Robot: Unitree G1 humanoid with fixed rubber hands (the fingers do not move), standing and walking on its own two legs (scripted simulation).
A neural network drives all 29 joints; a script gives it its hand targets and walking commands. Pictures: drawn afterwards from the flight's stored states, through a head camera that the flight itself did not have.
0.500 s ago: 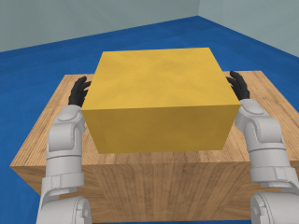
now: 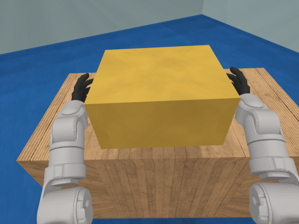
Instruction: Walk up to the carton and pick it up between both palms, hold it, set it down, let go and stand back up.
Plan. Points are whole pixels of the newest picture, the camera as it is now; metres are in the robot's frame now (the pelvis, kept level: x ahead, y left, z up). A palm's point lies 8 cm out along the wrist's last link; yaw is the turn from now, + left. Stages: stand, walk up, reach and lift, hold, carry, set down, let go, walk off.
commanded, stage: hold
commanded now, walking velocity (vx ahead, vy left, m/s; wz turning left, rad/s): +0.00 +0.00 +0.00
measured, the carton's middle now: (158, 93) +0.42 -0.01 +0.16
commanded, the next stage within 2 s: none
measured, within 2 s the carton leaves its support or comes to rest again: neither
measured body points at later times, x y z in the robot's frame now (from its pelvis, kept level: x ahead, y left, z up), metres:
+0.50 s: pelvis +0.01 +0.00 +0.00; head -0.03 +0.01 +0.45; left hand +0.39 +0.20 +0.17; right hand +0.39 -0.21 +0.18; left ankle +0.03 +0.12 -0.75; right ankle +0.05 -0.12 -0.75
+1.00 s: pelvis +0.01 +0.00 +0.00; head -0.02 +0.01 +0.45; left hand +0.39 +0.20 +0.17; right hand +0.38 -0.21 +0.17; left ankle +0.03 +0.12 -0.75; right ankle +0.05 -0.12 -0.75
